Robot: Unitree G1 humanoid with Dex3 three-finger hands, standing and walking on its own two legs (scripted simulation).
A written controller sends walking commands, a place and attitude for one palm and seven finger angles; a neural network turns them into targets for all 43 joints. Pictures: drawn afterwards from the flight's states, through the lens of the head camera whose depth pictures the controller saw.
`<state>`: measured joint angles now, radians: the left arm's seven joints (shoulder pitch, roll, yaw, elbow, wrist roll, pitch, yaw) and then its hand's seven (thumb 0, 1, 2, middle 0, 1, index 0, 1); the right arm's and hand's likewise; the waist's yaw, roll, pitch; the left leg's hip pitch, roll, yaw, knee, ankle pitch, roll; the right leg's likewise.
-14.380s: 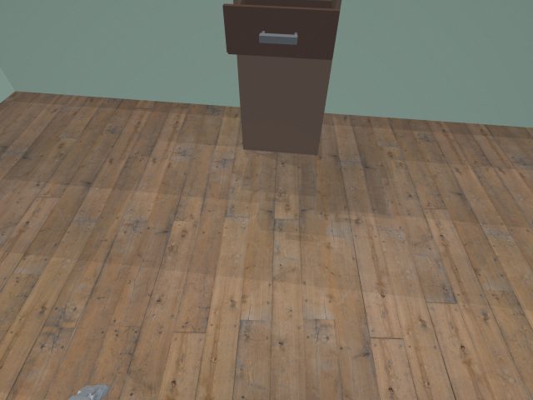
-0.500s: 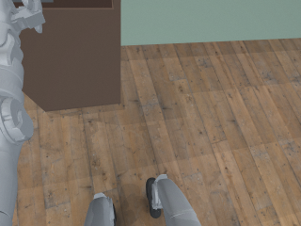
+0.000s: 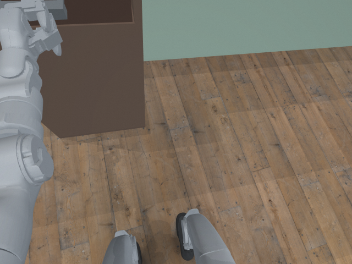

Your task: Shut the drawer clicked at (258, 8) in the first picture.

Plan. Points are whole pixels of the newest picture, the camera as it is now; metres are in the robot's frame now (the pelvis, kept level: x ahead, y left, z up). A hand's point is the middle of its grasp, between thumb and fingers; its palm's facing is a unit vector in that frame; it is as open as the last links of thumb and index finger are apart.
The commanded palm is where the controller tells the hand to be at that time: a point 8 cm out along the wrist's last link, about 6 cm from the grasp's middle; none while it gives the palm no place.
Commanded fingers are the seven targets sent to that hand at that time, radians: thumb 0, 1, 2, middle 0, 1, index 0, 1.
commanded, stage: pull the fist back off the drawer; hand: left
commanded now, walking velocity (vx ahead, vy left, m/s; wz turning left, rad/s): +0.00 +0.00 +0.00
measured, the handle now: (29, 3) +0.66 +0.20 +0.09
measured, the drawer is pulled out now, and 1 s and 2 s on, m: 0.00 0.00 0.00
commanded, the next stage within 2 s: draw the hand back to the body in 0.14 s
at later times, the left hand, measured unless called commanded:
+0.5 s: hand (33, 56) +0.51 +0.18 +0.11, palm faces +0.03 -1.00 -0.03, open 3.3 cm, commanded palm +0.46 +0.22 +0.13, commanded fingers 0.00 0.90 0.90 -1.40 -1.60 -1.40 -1.60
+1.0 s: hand out of the picture +0.33 +0.21 +0.18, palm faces +0.25 -0.94 -0.25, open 3.3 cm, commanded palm +0.29 +0.25 +0.20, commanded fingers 0.00 0.90 0.90 -1.40 -1.60 -1.40 -1.60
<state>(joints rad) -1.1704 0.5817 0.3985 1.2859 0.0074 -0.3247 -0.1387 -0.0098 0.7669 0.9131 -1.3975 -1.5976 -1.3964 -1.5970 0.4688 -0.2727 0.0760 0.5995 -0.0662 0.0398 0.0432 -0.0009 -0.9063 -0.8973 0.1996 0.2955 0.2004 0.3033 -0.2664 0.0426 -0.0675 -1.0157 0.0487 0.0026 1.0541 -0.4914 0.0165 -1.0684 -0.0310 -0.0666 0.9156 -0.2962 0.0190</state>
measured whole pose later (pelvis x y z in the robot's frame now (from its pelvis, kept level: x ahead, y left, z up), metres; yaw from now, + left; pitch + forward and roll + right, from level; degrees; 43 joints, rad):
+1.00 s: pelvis +0.05 +0.00 +0.07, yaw +2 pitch +0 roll +0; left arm 0.01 0.27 0.14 0.05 -0.06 -0.07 0.05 0.02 0.90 0.90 -1.40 -1.60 -1.40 -1.60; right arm 0.16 -0.23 0.05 0.57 0.02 -0.02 -0.06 0.01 -0.91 -0.90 0.20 0.30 0.20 0.30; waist 0.04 0.05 -0.01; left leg -0.15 0.01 0.02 0.48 -0.34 0.01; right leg -0.26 -0.05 -0.06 0.48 -0.22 0.02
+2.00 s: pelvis +0.01 +0.00 +0.08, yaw +2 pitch +0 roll +0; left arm 0.58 0.34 0.34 -0.47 -0.02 -0.21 0.11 0.02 0.89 0.90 -1.40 -1.60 -1.40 -1.60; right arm 0.19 -0.24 -0.01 0.59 -0.01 -0.05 -0.08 0.01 -0.90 -0.90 0.20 0.30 0.20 0.30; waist 0.00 0.05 0.03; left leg -0.17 0.00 0.02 0.45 -0.27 0.01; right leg -0.26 -0.06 -0.05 0.41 -0.14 0.03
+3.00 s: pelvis -0.10 -0.01 +0.06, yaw +4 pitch +3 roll -3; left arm 0.62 0.40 0.43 -0.57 -0.01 -0.30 0.15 0.02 0.89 0.90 -1.41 -1.60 -1.41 -1.60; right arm 0.22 -0.17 -0.02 0.60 -0.02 -0.13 -0.07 0.01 -0.90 -0.90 0.20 0.30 0.20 0.30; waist 0.00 0.01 -0.03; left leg -0.48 0.03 -0.03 0.55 -0.12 0.01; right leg -0.32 0.07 0.02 0.71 -0.39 0.02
